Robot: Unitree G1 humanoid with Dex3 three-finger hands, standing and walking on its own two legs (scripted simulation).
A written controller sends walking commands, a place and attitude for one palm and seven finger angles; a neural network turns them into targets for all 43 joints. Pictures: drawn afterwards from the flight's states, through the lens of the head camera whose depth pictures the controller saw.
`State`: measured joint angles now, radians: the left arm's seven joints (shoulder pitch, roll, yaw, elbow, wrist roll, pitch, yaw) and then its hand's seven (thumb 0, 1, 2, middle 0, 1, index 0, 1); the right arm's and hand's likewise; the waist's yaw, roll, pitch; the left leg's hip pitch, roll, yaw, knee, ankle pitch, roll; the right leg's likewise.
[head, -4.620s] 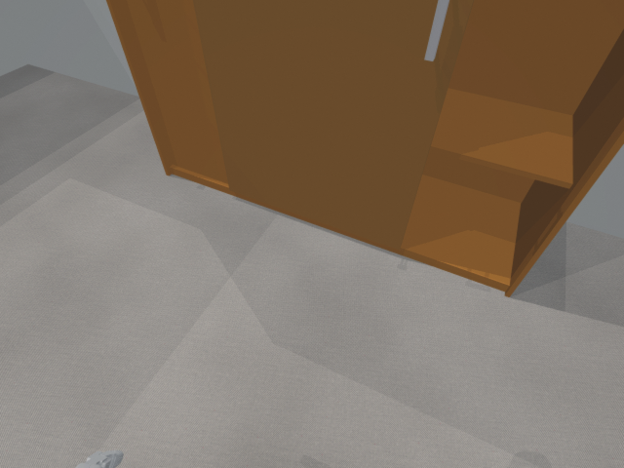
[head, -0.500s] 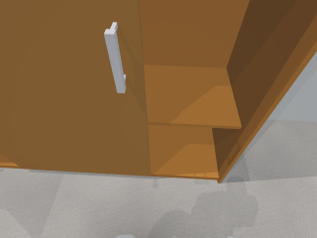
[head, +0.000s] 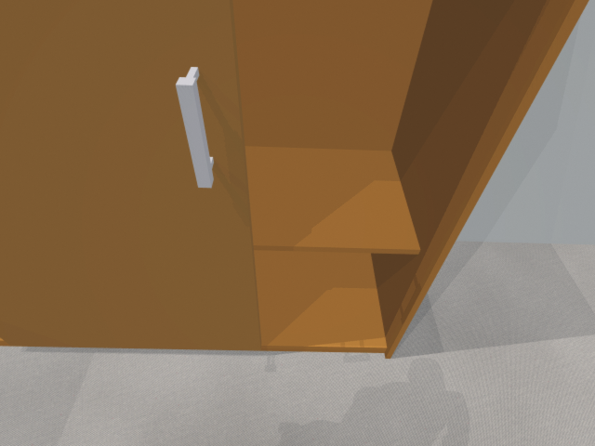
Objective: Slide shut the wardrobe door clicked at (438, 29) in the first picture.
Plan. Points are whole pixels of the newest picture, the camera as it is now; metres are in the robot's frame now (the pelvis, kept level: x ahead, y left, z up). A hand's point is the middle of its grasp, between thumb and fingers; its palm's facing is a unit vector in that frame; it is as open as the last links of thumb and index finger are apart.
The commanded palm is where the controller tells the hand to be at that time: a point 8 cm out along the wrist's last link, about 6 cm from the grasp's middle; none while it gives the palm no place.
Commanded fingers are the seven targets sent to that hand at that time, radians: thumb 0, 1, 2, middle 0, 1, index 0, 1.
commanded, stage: come to a stop and stand still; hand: left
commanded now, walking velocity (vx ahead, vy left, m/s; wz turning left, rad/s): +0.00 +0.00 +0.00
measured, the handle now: (199, 130) +0.52 +0.18 +0.16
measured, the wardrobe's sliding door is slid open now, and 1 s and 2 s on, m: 0.43 0.43 0.43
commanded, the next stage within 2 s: look again from close up in 1.02 s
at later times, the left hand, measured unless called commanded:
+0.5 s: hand out of the picture +0.00 +0.19 -0.18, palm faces +0.03 -0.99 -0.15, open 7.3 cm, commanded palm none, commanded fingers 0.00 0.90 0.90 -0.20 -0.30 -0.20 -0.30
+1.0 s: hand out of the picture +0.04 +0.21 -0.17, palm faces +0.01 -0.98 -0.18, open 7.3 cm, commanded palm none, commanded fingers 0.00 0.90 0.90 -0.20 -0.30 -0.20 -0.30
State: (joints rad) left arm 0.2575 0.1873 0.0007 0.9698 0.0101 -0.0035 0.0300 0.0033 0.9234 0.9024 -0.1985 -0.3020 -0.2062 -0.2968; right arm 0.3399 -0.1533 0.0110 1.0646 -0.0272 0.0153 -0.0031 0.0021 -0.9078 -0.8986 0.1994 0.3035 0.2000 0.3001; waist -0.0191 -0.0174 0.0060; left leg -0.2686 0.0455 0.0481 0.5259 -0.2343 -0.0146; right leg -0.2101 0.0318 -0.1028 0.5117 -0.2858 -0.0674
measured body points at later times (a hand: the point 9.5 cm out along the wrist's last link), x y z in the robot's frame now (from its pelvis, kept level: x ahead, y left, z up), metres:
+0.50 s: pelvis +0.03 +0.03 +0.01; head +0.03 +0.05 +0.46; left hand +0.00 +0.24 -0.16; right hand +0.03 -0.19 -0.15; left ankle +0.03 +0.13 -0.73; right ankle +0.00 -0.07 -0.73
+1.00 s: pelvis +0.04 +0.04 +0.01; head +0.05 +0.05 +0.46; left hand +0.04 +0.26 -0.16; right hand +0.04 -0.18 -0.15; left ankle +0.03 +0.13 -0.73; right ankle +0.00 -0.07 -0.73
